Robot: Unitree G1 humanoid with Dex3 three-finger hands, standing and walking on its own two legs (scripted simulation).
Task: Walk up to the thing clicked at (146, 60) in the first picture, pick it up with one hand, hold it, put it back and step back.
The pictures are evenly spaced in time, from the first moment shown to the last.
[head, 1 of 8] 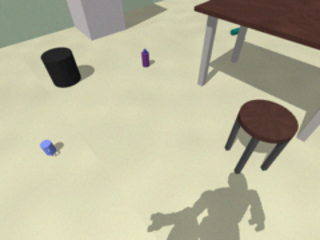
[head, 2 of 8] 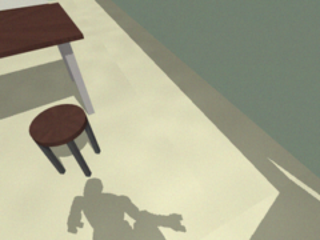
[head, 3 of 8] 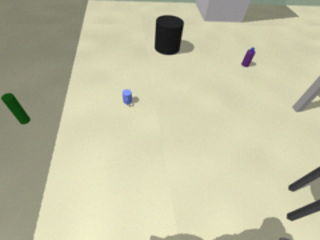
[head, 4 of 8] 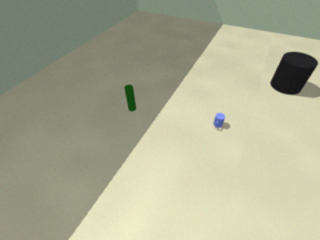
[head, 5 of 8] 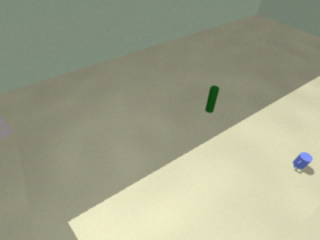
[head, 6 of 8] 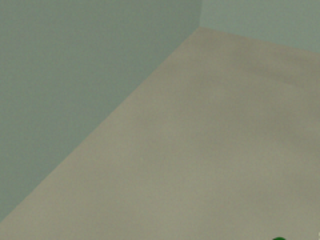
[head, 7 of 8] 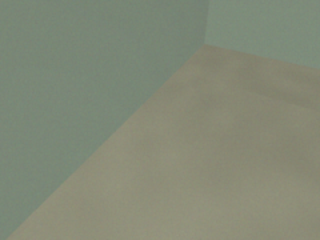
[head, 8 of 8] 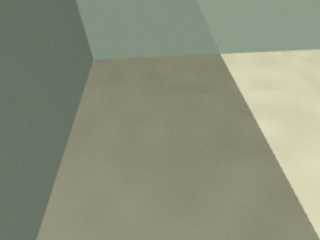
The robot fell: no
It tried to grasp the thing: no
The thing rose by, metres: 0.00
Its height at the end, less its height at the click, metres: +0.00
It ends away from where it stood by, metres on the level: 0.00
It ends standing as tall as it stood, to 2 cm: yes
